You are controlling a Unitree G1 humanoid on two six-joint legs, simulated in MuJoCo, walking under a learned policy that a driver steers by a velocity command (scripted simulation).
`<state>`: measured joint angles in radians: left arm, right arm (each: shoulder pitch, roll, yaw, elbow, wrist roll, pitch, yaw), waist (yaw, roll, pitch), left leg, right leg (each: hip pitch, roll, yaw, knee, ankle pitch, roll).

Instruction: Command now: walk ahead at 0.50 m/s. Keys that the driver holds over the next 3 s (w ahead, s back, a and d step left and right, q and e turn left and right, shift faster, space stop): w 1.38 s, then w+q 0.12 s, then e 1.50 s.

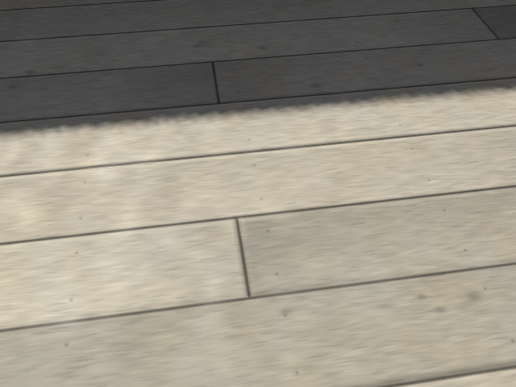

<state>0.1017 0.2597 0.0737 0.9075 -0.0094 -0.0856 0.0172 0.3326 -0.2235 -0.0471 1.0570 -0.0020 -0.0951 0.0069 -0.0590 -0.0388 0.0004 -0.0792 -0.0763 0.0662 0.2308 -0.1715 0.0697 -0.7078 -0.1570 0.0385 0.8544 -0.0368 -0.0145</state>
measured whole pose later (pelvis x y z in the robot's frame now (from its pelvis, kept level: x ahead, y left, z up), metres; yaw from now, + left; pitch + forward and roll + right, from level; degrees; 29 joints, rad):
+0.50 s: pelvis +0.29 -0.07 +0.00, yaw +0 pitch +1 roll -1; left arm 0.32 0.22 0.06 0.99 0.01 -0.10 -0.02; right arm 0.13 -0.27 -0.07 0.95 0.01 -0.07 -0.01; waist 0.04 0.04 0.00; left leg -0.67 0.13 -0.03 0.94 -0.13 0.03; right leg -0.13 0.06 -0.07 0.26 -0.16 -0.07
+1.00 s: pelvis +0.58 +0.00 +0.00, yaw +0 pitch +1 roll +1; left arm 0.18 0.27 0.08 0.93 -0.02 -0.08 0.02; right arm 0.28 -0.23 -0.06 1.00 -0.01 -0.10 0.02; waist -0.03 -0.04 0.01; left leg -0.19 -0.06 0.07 0.32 -0.15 0.08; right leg -0.60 -0.12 0.03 1.06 -0.25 -0.04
